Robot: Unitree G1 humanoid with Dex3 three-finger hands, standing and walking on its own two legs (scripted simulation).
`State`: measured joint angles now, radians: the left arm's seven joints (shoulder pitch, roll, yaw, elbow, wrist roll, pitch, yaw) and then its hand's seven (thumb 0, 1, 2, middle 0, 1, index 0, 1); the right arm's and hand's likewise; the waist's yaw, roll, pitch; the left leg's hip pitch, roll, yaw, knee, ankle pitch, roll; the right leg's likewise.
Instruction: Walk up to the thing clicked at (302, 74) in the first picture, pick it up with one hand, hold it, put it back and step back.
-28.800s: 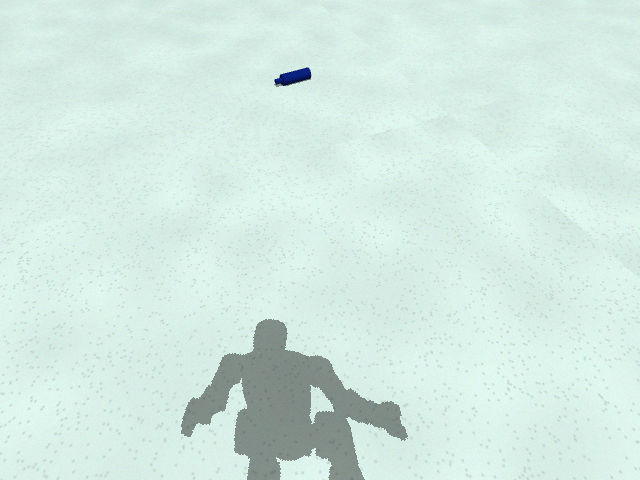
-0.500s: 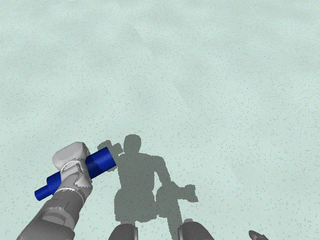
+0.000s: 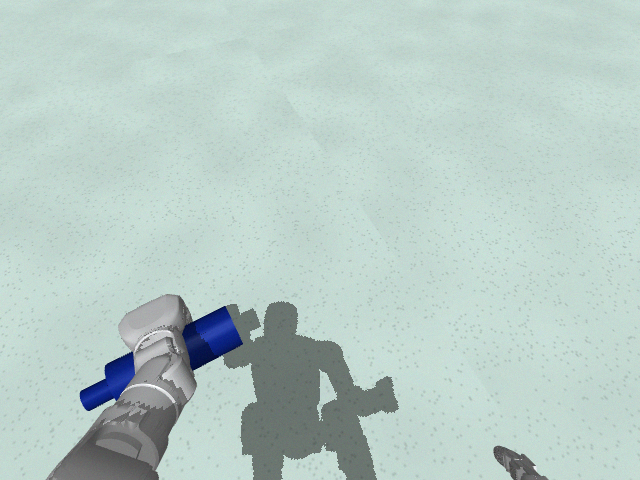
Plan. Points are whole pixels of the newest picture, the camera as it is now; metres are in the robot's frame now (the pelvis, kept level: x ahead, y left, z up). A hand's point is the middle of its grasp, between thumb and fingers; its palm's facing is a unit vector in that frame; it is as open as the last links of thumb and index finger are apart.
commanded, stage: hold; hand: left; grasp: from above
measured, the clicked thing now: (163, 360) +0.31 +0.24 -0.12
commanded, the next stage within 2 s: crouch in 1.68 s
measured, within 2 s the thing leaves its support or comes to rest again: neither
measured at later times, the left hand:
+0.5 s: hand (168, 348) +0.30 +0.21 -0.05, palm faces -0.36 -0.26 -0.90, open 9.4 cm
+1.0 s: hand (160, 355) +0.28 +0.22 -0.03, palm faces -0.34 -0.27 -0.90, open 9.5 cm
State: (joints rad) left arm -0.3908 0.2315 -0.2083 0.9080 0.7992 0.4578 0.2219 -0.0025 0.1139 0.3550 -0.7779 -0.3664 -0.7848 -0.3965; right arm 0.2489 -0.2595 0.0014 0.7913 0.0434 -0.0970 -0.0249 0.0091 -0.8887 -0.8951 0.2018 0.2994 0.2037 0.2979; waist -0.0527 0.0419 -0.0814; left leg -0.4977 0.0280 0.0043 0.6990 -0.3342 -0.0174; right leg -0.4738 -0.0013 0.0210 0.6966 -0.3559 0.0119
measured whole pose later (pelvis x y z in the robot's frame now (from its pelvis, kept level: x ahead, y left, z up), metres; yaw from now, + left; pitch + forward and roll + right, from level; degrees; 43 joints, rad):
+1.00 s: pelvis -0.01 +0.00 +0.01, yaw +0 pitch +2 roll +0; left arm -0.33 0.22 -0.26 0.73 0.79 0.59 0.13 -0.01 0.10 0.38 -0.75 -0.43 -0.75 -0.46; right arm 0.18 -0.27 0.03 0.76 0.05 -0.09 0.02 0.01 -0.89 -0.90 0.20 0.30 0.20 0.30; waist -0.01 0.06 -0.04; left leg -0.32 0.03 0.00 0.55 -0.26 -0.02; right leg -0.30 0.00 0.02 0.56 -0.29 0.01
